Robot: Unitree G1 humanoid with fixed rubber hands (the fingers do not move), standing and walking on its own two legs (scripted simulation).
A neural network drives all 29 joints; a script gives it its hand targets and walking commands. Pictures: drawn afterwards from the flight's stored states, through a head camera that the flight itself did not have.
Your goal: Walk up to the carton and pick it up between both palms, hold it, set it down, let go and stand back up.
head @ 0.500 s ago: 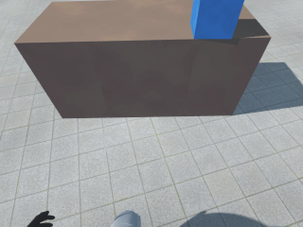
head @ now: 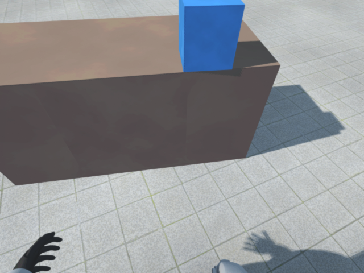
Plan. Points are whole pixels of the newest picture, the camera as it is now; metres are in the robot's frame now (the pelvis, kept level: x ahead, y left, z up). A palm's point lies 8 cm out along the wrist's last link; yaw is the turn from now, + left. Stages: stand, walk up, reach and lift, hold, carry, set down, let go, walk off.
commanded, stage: walk up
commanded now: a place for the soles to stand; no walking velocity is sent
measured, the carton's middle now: (206, 30) +0.98 -0.11 +0.09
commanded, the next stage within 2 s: none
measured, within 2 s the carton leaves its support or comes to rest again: neither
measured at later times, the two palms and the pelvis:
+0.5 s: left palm (69, 239) +0.23 +0.29 -0.09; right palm (357, 214) +0.25 -0.40 -0.03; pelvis +0.16 -0.05 +0.01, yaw +2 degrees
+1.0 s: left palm (110, 192) +0.34 +0.20 -0.06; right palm (344, 165) +0.42 -0.49 -0.08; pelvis +0.32 -0.16 +0.01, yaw +5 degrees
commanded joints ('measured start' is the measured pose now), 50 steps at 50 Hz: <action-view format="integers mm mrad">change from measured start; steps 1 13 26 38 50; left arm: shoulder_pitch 205 67 81 234 127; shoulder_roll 313 203 133 327 237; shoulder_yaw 84 19 7 76 34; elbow -27 -83 -29 49 16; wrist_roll -15 -4 0 -18 -20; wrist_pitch -22 -35 4 -30 -56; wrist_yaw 39 58 36 61 79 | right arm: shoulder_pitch -135 -5 -10 -114 -81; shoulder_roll -174 -121 -222 -153 -126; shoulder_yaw -23 -31 -60 -10 -21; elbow -84 -6 -37 -66 -7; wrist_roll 9 15 10 7 -6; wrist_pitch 5 -22 -28 15 15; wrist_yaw -21 11 -12 -21 38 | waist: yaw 218 53 21 226 107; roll -180 -136 214 -263 -147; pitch -106 -31 51 -90 26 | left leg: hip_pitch -579 -64 9 -605 -321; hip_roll -121 -140 113 -172 -99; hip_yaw -105 29 -271 -150 -50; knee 501 -96 -511 528 46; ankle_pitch -66 196 93 -41 122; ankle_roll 45 51 253 44 29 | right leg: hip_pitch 421 21 -233 425 158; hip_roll -331 -209 -71 -334 -284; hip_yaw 816 251 63 838 365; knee -561 -352 259 -604 -471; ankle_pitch -649 -131 -120 -693 -436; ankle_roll -264 -237 10 -204 -261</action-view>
